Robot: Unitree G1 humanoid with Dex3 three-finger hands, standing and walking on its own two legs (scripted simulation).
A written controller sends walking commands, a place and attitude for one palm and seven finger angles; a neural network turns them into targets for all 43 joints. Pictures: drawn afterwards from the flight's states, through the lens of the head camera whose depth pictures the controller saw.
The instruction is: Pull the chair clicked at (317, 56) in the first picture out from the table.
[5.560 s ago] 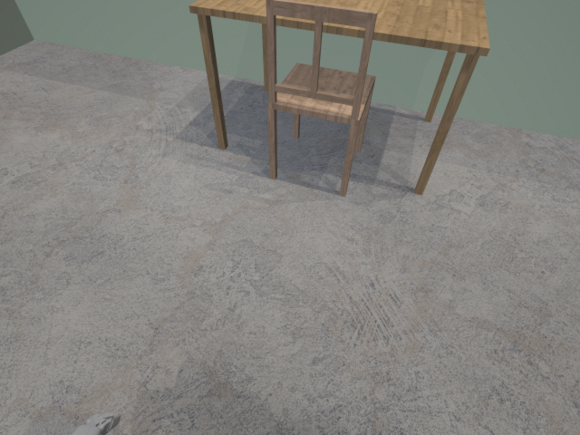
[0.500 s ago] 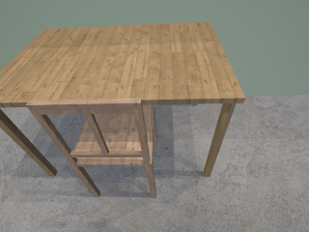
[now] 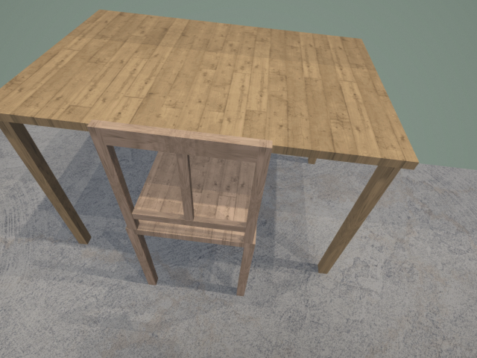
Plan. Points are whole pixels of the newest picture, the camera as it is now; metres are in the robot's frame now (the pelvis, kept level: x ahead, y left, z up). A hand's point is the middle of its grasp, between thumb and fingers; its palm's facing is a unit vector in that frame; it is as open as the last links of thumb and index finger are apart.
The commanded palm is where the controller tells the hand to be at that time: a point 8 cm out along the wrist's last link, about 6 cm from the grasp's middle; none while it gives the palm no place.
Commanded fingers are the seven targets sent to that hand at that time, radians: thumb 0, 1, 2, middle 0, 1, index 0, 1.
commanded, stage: come to a stop and stand still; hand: left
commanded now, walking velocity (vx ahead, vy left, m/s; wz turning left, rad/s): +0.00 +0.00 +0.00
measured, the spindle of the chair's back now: (186, 188) +0.52 +0.19 -0.11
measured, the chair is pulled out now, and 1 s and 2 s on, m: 0.00 0.00 0.00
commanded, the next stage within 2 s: look again from close up in 0.36 s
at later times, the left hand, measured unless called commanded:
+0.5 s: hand out of the picture +0.01 +0.19 -0.17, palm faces -0.01 -0.98 -0.20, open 7.3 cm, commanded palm none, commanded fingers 0.00 0.90 0.90 -0.20 -0.30 -0.20 -0.30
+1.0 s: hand out of the picture +0.00 +0.19 -0.17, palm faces -0.01 -0.98 -0.19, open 7.4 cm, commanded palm none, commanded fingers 0.00 0.90 0.90 -0.20 -0.30 -0.20 -0.30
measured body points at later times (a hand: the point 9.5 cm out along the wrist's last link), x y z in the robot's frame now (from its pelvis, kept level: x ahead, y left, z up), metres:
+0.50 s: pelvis +0.00 +0.02 +0.00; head +0.01 +0.02 +0.45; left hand +0.01 +0.24 -0.16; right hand -0.02 -0.20 -0.16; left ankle -0.01 +0.10 -0.74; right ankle -0.03 -0.10 -0.74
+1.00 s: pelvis +0.00 +0.02 +0.00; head +0.01 +0.02 +0.45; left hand +0.00 +0.24 -0.16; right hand -0.01 -0.19 -0.16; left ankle -0.01 +0.10 -0.74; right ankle -0.03 -0.10 -0.74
